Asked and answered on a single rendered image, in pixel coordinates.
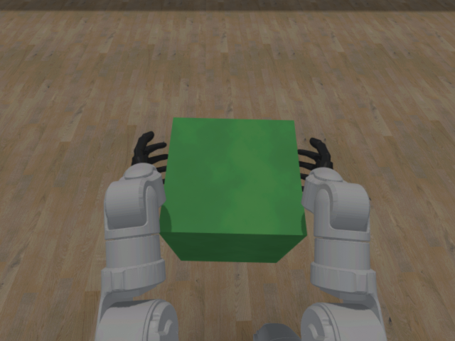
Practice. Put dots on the right robot thigh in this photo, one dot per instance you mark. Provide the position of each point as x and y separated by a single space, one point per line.
275 332

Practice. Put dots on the left robot forearm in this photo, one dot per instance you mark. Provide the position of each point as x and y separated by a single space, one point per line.
131 215

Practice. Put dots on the robot right hand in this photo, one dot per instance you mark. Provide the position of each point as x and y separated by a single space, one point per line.
322 158

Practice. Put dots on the robot left hand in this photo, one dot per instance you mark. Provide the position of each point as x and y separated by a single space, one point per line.
142 151

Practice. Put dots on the right robot forearm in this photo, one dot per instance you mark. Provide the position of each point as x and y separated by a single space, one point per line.
341 265

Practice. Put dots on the right robot upper arm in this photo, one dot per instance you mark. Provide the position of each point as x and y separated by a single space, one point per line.
340 322

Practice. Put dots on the carton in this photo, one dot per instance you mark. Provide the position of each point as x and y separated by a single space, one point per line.
233 190

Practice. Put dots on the left robot upper arm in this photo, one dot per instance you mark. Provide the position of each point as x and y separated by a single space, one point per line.
144 320

